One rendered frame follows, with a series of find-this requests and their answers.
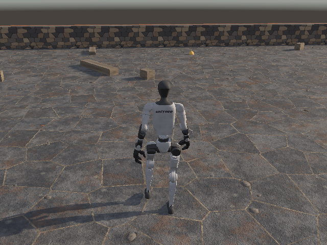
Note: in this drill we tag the robot right shin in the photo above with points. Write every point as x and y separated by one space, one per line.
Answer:
172 190

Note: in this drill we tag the right robot upper arm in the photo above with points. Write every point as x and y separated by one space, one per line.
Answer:
182 116

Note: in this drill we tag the robot left forearm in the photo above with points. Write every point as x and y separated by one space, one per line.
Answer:
140 139

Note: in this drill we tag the left robot upper arm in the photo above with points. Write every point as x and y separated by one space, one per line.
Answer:
145 117

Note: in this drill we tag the robot right forearm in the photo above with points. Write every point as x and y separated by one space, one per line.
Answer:
186 134

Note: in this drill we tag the left robot hand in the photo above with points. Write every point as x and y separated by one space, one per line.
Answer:
135 155

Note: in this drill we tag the right robot hand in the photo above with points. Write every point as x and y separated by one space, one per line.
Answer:
182 142

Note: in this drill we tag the humanoid robot torso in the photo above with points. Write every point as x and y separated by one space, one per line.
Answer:
163 124

